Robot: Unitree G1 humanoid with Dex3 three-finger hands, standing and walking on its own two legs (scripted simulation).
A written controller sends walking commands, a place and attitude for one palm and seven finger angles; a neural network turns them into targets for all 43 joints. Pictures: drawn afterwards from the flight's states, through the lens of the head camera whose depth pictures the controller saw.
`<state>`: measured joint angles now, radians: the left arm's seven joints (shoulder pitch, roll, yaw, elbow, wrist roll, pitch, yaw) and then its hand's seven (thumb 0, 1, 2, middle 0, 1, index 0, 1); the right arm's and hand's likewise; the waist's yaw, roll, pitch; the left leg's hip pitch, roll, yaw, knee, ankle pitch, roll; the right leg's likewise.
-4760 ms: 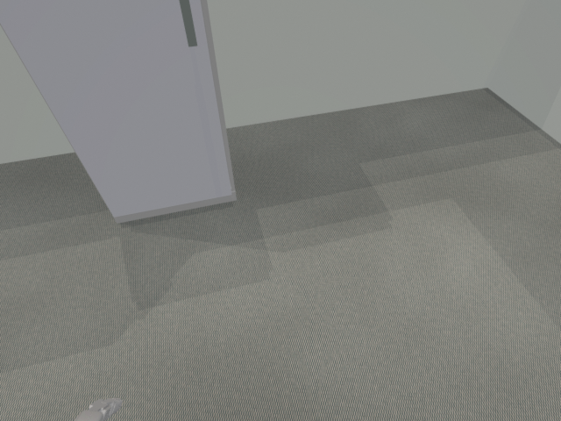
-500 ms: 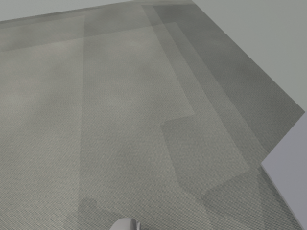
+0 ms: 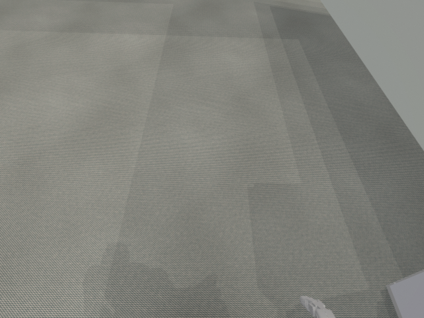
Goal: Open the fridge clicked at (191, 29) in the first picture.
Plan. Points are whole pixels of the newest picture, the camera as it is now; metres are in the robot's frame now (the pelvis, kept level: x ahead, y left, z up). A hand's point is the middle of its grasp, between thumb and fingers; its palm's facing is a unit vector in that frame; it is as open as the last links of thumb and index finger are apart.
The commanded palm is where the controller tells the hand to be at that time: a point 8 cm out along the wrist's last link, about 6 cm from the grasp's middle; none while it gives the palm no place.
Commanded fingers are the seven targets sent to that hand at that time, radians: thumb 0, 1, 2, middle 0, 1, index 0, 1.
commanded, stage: turn to face it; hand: right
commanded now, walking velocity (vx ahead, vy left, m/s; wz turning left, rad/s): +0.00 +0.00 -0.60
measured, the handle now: out of the picture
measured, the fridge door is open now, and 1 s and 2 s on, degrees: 0 0 0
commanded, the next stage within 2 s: none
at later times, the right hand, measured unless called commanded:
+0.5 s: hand out of the picture +0.03 -0.27 -0.16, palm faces +0.30 +0.92 -0.26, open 7.4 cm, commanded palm none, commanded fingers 0.00 -0.90 -0.90 0.20 0.30 0.20 0.30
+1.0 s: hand out of the picture -0.03 -0.16 -0.14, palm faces +0.56 +0.78 -0.27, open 7.4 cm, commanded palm none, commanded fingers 0.00 -0.90 -0.90 0.20 0.30 0.20 0.30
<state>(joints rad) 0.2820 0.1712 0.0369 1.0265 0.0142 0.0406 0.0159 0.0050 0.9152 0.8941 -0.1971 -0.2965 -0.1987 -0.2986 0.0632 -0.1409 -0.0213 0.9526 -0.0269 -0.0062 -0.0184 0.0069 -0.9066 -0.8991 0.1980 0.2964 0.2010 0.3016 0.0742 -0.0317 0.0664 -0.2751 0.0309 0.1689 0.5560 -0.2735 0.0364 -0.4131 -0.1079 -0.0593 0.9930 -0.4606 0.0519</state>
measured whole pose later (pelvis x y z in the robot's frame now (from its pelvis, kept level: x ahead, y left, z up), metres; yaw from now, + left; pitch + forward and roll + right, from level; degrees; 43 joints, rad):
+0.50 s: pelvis +0.01 -0.03 +0.01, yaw -15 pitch +1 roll +2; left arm 0.23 0.20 0.05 0.94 0.02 0.02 0.00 0.00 0.91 0.89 -0.20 -0.30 -0.20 -0.30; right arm 0.17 -0.27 -0.10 0.96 -0.02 0.06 -0.02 0.01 -0.91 -0.90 0.19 0.30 0.20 0.30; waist 0.02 0.02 0.07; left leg -0.47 0.08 -0.01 1.02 -0.38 -0.11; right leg -0.28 0.03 -0.01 0.46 -0.20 -0.07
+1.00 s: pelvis +0.01 +0.04 +0.01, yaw -36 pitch -1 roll -2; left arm 0.19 0.27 0.09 0.94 0.03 0.09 -0.03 0.01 0.91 0.89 -0.20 -0.30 -0.20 -0.30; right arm 0.22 -0.17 -0.03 0.89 -0.03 0.00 -0.02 0.01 -0.90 -0.90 0.20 0.30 0.20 0.30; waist 0.02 -0.02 0.08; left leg -0.19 0.10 0.19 0.50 -0.30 0.02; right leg -0.49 -0.04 0.00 1.09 -0.38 0.09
